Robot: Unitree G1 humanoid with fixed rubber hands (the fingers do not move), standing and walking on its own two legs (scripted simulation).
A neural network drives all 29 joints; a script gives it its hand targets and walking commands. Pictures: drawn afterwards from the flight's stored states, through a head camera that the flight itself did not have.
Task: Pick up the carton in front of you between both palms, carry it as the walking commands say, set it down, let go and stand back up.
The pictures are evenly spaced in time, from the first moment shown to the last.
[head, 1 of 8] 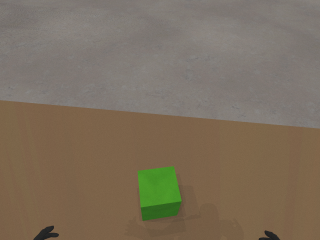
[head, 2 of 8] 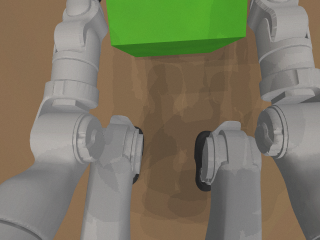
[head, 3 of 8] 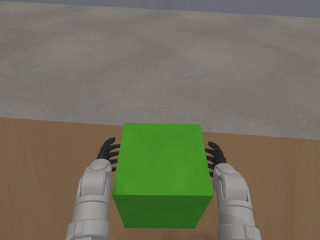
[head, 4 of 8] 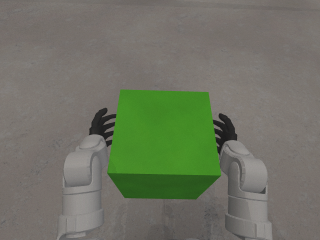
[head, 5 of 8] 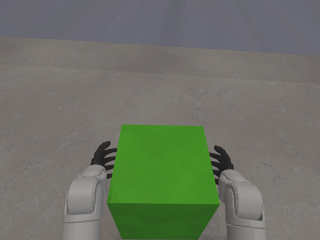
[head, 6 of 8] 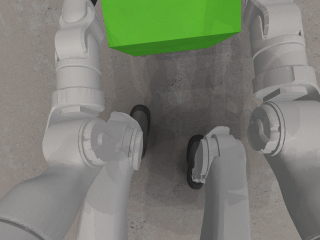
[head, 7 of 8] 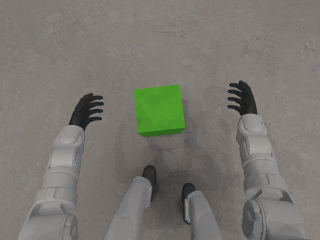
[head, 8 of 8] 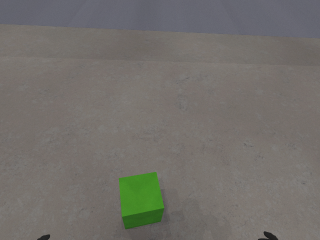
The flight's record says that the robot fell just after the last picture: no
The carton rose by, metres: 0.70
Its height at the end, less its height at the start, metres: -0.12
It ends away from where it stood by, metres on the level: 3.00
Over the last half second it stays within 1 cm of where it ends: yes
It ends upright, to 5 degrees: yes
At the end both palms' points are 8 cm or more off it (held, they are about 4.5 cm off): yes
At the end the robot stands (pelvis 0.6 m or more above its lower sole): yes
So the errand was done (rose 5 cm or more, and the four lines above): yes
